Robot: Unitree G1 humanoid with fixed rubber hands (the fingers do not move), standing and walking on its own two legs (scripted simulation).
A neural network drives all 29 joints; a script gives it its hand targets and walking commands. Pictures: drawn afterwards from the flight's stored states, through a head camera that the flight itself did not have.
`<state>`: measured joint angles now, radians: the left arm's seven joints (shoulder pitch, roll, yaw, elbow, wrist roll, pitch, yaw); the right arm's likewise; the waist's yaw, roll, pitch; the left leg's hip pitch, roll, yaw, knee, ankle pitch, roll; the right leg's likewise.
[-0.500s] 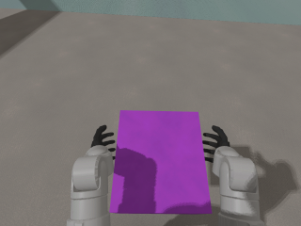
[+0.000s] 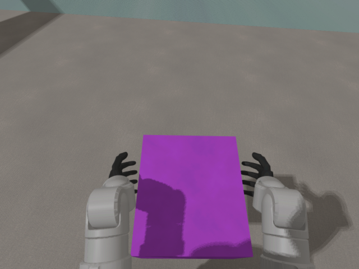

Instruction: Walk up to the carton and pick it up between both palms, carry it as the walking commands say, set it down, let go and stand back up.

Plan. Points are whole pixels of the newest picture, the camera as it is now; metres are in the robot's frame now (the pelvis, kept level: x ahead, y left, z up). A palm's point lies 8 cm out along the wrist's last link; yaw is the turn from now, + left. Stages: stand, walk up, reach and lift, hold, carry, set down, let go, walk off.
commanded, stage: carry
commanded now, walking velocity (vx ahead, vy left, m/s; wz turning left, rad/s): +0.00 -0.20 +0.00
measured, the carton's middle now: (188, 197) +0.31 +0.02 -0.02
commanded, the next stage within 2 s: none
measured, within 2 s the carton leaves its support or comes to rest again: neither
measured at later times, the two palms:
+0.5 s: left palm (185, 224) +0.21 +0.02 +0.07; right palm (350, 228) +0.22 -0.27 +0.08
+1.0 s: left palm (262, 264) +0.15 -0.10 +0.09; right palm out of the picture +0.14 -0.40 +0.09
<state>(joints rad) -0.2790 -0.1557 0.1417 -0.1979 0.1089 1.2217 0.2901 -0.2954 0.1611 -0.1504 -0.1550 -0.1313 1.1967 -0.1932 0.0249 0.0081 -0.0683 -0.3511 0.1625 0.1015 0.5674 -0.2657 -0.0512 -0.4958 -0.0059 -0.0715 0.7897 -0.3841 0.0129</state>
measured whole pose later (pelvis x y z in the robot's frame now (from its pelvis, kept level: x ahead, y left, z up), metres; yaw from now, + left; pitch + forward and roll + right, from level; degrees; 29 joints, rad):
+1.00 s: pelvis -0.14 -0.25 +0.00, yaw +0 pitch +2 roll +1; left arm -0.29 -0.16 0.14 -0.13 0.15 1.22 0.25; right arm -0.29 0.16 -0.16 -0.15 -0.11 1.22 -0.23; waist -0.02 -0.02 -0.11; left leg -0.28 0.05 0.07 0.53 -0.28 -0.02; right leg -0.39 0.01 -0.17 0.45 -0.11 -0.08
